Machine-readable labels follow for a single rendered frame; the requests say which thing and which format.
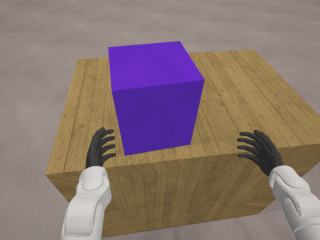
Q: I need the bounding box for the robot right forearm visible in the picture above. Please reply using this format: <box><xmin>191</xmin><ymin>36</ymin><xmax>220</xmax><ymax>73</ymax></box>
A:
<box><xmin>268</xmin><ymin>165</ymin><xmax>320</xmax><ymax>240</ymax></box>

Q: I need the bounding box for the right robot hand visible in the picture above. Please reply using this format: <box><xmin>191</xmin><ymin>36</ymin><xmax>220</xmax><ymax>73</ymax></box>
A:
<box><xmin>237</xmin><ymin>130</ymin><xmax>284</xmax><ymax>177</ymax></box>

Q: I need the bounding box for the robot left forearm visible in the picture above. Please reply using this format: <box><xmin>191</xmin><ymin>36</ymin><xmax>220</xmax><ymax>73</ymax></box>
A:
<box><xmin>60</xmin><ymin>166</ymin><xmax>112</xmax><ymax>240</ymax></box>

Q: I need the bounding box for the pedestal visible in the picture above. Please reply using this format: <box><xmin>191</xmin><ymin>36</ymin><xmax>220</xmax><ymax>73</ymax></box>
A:
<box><xmin>45</xmin><ymin>49</ymin><xmax>320</xmax><ymax>238</ymax></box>

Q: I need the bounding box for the left robot hand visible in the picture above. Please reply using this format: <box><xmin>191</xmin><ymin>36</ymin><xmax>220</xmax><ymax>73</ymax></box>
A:
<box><xmin>85</xmin><ymin>127</ymin><xmax>116</xmax><ymax>169</ymax></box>

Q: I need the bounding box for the carton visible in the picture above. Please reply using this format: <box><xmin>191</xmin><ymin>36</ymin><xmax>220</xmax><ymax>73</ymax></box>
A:
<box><xmin>108</xmin><ymin>41</ymin><xmax>205</xmax><ymax>156</ymax></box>

